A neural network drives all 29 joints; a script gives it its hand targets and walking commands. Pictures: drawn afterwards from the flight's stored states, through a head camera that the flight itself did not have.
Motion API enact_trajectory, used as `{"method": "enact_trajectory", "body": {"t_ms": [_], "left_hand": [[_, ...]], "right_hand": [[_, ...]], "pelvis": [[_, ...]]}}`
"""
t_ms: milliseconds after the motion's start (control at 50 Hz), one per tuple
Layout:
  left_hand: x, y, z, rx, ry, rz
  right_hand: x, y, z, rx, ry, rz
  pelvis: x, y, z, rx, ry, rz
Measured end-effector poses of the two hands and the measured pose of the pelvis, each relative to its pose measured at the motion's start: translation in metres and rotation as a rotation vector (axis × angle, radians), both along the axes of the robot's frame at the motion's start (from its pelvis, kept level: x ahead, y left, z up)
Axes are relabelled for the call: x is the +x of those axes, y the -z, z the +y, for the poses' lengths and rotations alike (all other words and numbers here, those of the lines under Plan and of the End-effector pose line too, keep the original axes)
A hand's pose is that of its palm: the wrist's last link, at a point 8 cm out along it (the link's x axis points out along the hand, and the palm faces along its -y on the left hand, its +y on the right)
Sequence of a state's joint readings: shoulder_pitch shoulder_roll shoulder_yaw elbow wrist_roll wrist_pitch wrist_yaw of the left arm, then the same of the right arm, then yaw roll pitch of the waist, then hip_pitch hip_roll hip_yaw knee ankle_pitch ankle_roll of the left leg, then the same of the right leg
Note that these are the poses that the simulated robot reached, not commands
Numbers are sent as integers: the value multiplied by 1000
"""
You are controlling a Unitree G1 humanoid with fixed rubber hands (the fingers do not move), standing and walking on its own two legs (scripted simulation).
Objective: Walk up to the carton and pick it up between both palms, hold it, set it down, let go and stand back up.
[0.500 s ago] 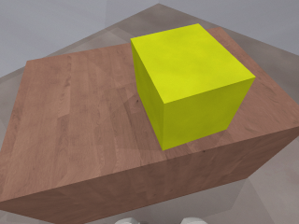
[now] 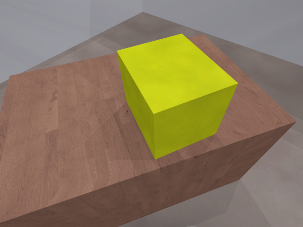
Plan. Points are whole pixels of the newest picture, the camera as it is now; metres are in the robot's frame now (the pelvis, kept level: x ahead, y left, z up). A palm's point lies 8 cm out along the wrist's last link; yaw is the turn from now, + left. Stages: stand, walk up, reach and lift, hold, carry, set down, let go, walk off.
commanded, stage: walk up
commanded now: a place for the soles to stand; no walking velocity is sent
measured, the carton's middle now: (168, 94) +0.52 -0.05 +0.01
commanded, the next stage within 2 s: none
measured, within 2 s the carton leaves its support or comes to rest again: neither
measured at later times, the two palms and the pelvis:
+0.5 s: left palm out of the picture +0.12 +0.19 -0.14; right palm out of the picture -0.03 -0.29 -0.14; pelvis -0.01 -0.06 -0.01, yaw +0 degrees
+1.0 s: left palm out of the picture +0.03 +0.02 -0.14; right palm out of the picture +0.11 -0.49 -0.13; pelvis -0.02 -0.24 -0.02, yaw +14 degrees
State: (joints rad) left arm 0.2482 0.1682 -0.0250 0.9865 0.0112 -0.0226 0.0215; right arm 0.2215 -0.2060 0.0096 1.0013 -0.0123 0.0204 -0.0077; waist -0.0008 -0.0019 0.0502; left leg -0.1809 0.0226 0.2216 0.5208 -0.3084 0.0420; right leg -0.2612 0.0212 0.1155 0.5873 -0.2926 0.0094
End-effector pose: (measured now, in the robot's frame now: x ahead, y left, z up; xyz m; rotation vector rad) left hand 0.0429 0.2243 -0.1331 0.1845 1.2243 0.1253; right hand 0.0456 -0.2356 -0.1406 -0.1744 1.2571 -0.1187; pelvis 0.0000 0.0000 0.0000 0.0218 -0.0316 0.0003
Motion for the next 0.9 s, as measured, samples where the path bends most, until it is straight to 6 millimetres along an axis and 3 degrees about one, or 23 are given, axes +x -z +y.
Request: {"method": "enact_trajectory", "body": {"t_ms": [240, 300, 380, 460, 560, 660, 740, 820, 900], "left_hand": [[4, 1, 4, 31, 39, 35], [13, 3, 6, 45, 85, 47], [34, 4, 4, 72, 115, 24], [60, 4, -16, 59, 143, -19], [88, 4, -62, 25, 157, -82], [97, 11, -119, 16, 144, -105], [77, 11, -165, -7, 74, -91], [46, 5, -188, -5, -36, -63], [20, 3, -196, 9, -133, -94]], "right_hand": [[-14, 9, -1, 8, 39, 52], [-17, 8, -5, -17, 54, 28], [-40, 3, -18, -68, 59, 53], [-64, -2, -40, -89, 85, 97], [-75, -1, -85, -101, 78, 128], [-49, 15, -153, -109, 44, 82], [-6, 26, -208, -132, -25, 18], [34, 15, -237, -161, -79, -59], [55, -2, -251, -169, -155, -104]], "pelvis": [[6, 3, 0, 7, 43, 3], [5, 6, -4, 20, 34, -4], [1, 7, -21, 19, 19, -32], [-4, 7, -44, 32, 7, -50], [-7, 12, -84, 48, -25, -50], [-4, 26, -138, 59, -43, -35], [-9, 29, -170, 6, -73, -52], [-16, 21, -193, 10, -111, -38], [-21, 17, -219, -2, -157, -32]]}}
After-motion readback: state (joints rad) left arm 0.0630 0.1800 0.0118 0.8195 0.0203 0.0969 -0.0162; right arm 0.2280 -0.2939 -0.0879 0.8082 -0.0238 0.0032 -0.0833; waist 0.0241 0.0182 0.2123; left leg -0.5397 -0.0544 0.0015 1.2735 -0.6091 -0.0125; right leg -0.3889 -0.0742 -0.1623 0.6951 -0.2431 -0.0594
